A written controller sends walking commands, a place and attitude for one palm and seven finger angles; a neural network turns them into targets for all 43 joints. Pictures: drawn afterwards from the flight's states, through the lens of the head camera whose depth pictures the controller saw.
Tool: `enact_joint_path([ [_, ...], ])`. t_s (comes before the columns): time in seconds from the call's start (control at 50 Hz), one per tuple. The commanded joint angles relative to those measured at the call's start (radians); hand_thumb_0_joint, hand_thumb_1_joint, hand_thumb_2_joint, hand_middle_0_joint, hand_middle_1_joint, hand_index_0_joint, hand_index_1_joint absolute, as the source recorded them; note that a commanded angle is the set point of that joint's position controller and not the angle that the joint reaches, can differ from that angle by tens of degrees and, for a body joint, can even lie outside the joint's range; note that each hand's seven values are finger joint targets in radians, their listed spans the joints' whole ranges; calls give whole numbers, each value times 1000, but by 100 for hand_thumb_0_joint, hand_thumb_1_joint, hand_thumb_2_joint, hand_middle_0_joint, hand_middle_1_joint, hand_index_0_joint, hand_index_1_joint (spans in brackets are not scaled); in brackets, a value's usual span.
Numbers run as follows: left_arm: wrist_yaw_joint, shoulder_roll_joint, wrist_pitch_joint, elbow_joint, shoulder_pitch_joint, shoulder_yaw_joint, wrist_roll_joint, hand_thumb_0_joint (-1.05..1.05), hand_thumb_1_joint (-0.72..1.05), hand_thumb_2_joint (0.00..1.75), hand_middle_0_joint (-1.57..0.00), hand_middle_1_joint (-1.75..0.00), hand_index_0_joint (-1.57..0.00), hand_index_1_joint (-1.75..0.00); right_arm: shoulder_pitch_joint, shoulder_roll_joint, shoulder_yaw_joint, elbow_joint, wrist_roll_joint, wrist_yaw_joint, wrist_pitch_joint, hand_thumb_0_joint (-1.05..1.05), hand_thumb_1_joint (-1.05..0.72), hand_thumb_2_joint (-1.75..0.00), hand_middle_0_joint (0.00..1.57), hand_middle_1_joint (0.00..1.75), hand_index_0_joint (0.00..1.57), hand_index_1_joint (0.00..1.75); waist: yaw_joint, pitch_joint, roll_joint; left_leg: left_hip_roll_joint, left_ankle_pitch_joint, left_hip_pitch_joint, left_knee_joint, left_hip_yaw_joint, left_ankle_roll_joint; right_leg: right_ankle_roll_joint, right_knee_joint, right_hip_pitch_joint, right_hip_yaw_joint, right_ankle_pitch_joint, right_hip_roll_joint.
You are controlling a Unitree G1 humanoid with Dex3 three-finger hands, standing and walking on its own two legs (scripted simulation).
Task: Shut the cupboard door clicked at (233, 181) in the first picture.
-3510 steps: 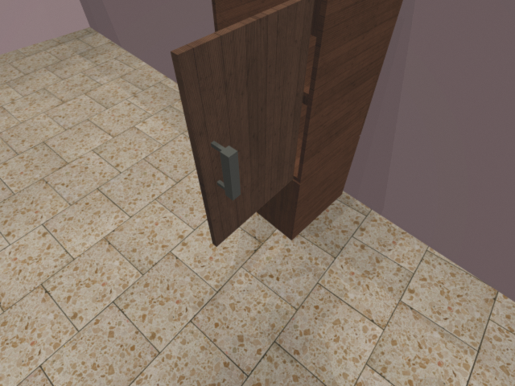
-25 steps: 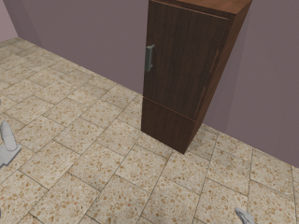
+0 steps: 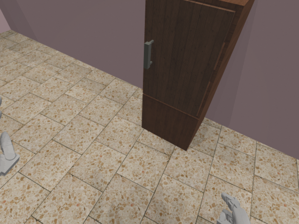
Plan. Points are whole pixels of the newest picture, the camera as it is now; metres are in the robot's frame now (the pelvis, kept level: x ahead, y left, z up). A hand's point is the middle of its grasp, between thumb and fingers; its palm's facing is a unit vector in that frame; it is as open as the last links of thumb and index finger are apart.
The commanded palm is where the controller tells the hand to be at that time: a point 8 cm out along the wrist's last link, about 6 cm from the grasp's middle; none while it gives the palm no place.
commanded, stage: stop stepping back and stand still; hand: left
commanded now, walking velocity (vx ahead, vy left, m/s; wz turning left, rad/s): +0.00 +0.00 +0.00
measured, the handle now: (149, 54) +0.92 +0.05 -0.03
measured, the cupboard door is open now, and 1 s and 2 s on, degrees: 0 0 0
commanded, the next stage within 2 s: let the arm hang, fingers relaxed in 0.18 s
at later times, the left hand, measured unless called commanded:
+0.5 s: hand out of the picture +0.09 +0.23 -0.12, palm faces -0.01 -0.96 -0.29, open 7.4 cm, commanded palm none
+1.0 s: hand out of the picture -0.10 +0.20 -0.17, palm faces +0.03 -0.98 -0.21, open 7.4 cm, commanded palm none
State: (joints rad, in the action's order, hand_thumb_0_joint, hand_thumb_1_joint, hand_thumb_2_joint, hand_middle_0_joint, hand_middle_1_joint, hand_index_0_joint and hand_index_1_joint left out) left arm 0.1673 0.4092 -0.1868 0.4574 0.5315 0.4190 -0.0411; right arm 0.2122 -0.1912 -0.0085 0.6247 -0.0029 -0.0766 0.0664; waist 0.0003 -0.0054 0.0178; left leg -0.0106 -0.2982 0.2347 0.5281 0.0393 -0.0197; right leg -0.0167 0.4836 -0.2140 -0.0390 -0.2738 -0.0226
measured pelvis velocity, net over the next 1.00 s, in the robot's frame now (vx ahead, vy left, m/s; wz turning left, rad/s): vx -0.05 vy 0.02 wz -0.01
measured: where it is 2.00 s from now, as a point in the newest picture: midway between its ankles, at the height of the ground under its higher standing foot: outside the picture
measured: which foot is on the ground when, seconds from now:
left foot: down 0.00-1.00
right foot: down 0.00-1.00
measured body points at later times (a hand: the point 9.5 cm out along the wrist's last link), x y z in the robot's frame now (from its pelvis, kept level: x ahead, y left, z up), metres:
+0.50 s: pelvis -0.03 +0.02 +0.00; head -0.04 +0.01 +0.45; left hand +0.09 +0.28 -0.10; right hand +0.09 -0.24 -0.12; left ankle -0.01 +0.10 -0.74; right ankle -0.01 -0.11 -0.74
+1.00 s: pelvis -0.05 +0.02 +0.00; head -0.05 +0.01 +0.45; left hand -0.10 +0.25 -0.15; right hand -0.09 -0.20 -0.16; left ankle -0.01 +0.10 -0.74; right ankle -0.01 -0.11 -0.74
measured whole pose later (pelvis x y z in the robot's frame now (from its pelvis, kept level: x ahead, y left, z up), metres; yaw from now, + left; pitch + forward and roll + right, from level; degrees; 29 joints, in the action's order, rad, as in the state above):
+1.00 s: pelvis -0.05 +0.02 +0.00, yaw -1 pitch -2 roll +0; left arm 0.03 0.16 0.01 -1.14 0.38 0.02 0.02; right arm 0.37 -0.14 0.01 1.10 0.02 -0.03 -0.02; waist 0.00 0.02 -0.02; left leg 0.02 -0.19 0.23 0.44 0.07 -0.05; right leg 0.00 0.43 -0.23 -0.01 -0.18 0.01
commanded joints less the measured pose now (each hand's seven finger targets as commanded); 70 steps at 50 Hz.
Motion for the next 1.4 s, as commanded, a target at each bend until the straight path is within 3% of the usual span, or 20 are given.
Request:
enact_joint_path([
  [0.0,9,165,-60,217,9,111,-2,0,90,90,-20,-30,-20,-30,-68,-123,45,-164,-11,1,43,0,-90,-90,20,30,20,30,-9,-175,-116,-100,527,-25,-53,-70,15,-4,7,146,74,485,78],
  [0.1,8,176,-53,227,52,131,-16,0,90,90,-20,-30,-20,-30,-73,-121,42,-187,-15,1,21,0,-90,-90,20,30,20,30,-10,-172,-93,-95,477,10,-63,-66,21,-3,3,156,78,482,81],
  [0.18,9,195,-52,227,24,147,-17,0,90,90,-20,-30,-20,-30,-73,-127,42,-191,-12,-7,17,0,-90,-90,20,30,20,30,-8,-151,-115,-94,402,34,-92,-69,17,0,-14,147,77,424,77],
  [0.24,7,166,-48,195,11,118,-17,0,90,90,-20,-30,-20,-30,-74,-125,38,-191,-13,-9,18,0,-90,-90,20,30,20,30,-6,-133,-103,-94,340,44,-111,-71,13,6,-31,139,78,370,73],
  [0.26,-136,-3,91,-521,-71,-341,56,0,90,90,-20,-30,-20,-30,-164,-297,76,-12,-26,81,92,0,-90,-90,20,30,20,30,-27,17,-94,-82,434,60,37,-65,7,-12,53,-54,43,449,143],
  [0.28,-158,-28,160,-568,-77,-311,63,0,90,90,-20,-30,-20,-30,-65,-259,91,40,-1,87,65,0,-90,-90,20,30,20,30,-17,-67,-88,-96,453,-6,6,-58,26,-27,6,-76,103,350,133],
  [0.3,-161,-36,177,-605,-104,-320,68,0,90,90,-20,-30,-20,-30,-29,-253,82,42,7,84,38,0,-90,-90,20,30,20,30,-18,-88,-47,-101,405,-11,-3,-70,7,-29,11,-75,79,265,118],
  [0.34,-167,-26,180,-716,-163,-332,70,0,90,90,-20,-30,-20,-30,-39,-251,61,53,15,81,2,0,-90,-90,20,30,20,30,-8,-55,54,-113,288,52,-57,-115,-26,-20,12,-54,74,154,98],
  [0.38,-167,-5,179,-846,-214,-341,72,0,90,90,-20,-30,-20,-30,-50,-254,52,75,23,82,-16,0,-90,-90,20,30,20,30,-6,-24,127,-104,230,65,-91,-140,-32,-27,-9,-36,101,114,103],
  [0.44,-156,-30,193,-1049,-240,-366,66,0,90,90,-20,-30,-20,-30,-36,-213,31,141,33,82,-46,0,-90,-90,20,30,20,30,-1,-3,79,-87,118,64,-149,-145,-32,-22,-50,-21,132,29,106],
  [0.48,-152,-34,197,-1162,-239,-378,64,0,90,90,-20,-30,-20,-30,-18,-194,21,187,31,80,-58,0,-90,-90,20,30,20,30,0,12,10,-78,33,63,-182,-141,-26,-20,-76,-12,138,-14,104],
  [0.56,-149,-85,191,-1346,-197,-378,60,0,90,90,-20,-30,-20,-30,25,-142,17,285,30,67,-63,0,-90,-90,20,30,20,30,3,25,-130,-68,-76,66,-227,-128,-21,-28,-113,10,134,-12,100],
  [0.62,-148,-104,188,-1430,-169,-381,59,0,90,90,-20,-30,-20,-30,75,-131,24,335,26,57,-66,0,-90,-90,20,30,20,30,4,43,-165,-81,-132,86,-260,-142,-26,-27,-125,35,113,2,91],
  [0.66,-147,-116,185,-1477,-146,-385,59,0,90,90,-20,-30,-20,-30,102,-123,29,366,23,53,-66,0,-90,-90,20,30,20,30,4,47,-145,-84,-130,74,-266,-143,-30,-28,-132,31,108,12,90],
  [0.72,-144,-131,180,-1520,-134,-390,58,0,90,90,-20,-30,-20,-30,151,-111,32,398,19,47,-67,0,-90,-90,20,30,20,30,-3,59,-52,-86,-87,46,-244,-135,-33,-29,-155,6,118,2,97],
  [0.82,-138,-145,181,-1560,-115,-390,57,0,90,90,-20,-30,-20,-30,201,-91,33,434,20,43,-70,0,-90,-90,20,30,20,30,-10,90,-11,-87,-96,39,-239,-131,-36,-29,-165,-41,125,-60,97],
  [1.0,-132,-165,186,-1562,-108,-382,65,0,90,90,-20,-30,-20,-30,206,-68,38,443,24,44,-68,0,-90,-90,20,30,20,30,-4,126,-22,-94,-155,86,-265,-147,-41,-23,-136,-71,121,-70,83],
  [1.12,-132,-160,179,-1542,-133,-379,64,0,90,90,-20,-30,-20,-30,192,-55,38,440,23,47,-61,0,-90,-90,20,30,20,30,-4,125,5,-79,-74,64,-236,-123,-33,-26,-151,-73,134,-46,99],
  [1.26,-134,-146,173,-1536,-173,-378,60,0,90,90,-20,-30,-20,-30,163,-63,36,441,22,46,-56,0,-90,-90,20,30,20,30,-8,112,-35,-79,-1,20,-233,-110,-22,-28,-163,-63,136,3,104],
  [1.38,-137,-116,169,-1537,-194,-377,59,0,90,90,-20,-30,-20,-30,146,-91,38,438,18,46,-56,0,-90,-90,20,30,20,30,-8,91,-20,-80,42,-16,-222,-101,-20,-31,-182,-42,139,13,111],
])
